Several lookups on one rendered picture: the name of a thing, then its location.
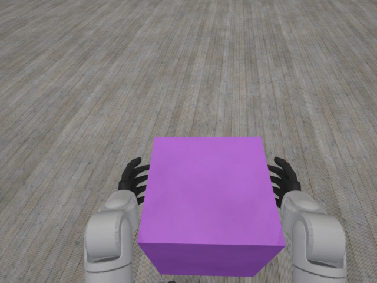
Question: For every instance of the right robot hand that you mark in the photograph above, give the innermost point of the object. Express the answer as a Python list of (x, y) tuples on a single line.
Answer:
[(288, 181)]

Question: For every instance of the robot left forearm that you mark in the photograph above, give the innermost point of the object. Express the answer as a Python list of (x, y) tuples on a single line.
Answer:
[(108, 246)]

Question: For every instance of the left robot hand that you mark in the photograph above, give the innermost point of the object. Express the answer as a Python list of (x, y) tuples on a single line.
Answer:
[(128, 180)]

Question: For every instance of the robot right forearm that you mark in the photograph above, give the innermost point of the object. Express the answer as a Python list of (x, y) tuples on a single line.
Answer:
[(318, 240)]

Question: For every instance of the carton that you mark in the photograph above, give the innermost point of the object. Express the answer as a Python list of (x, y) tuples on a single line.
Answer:
[(209, 207)]

